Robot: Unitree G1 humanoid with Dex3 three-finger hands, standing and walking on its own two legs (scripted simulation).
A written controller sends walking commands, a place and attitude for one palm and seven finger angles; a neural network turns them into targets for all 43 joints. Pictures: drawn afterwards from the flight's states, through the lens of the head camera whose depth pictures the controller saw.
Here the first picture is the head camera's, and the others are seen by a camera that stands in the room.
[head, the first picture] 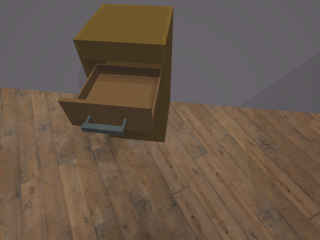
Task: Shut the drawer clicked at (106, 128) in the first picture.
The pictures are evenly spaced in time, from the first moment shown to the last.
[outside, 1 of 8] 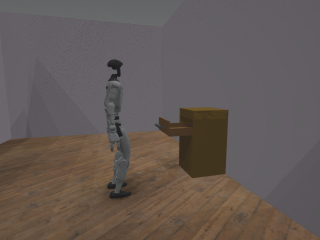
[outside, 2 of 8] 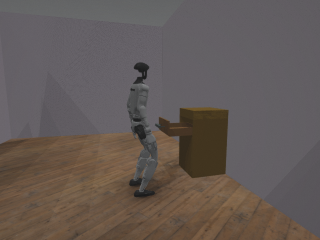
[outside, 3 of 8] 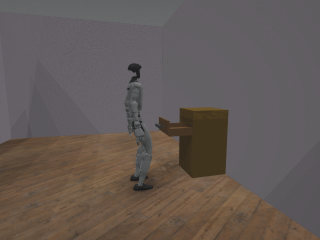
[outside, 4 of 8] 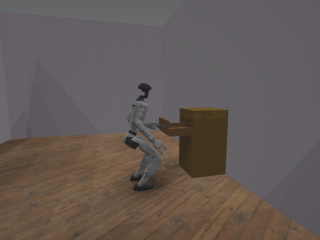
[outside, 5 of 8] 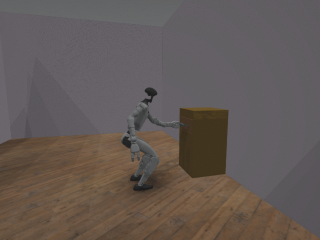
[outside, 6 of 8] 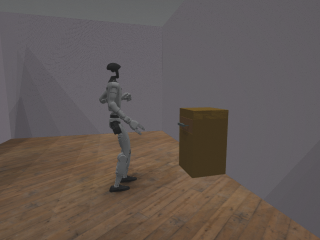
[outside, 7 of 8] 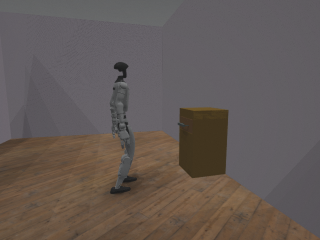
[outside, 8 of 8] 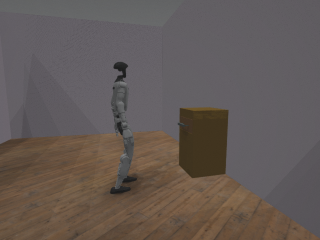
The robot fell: no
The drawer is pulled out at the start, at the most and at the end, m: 0.30 0.30 0.00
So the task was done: yes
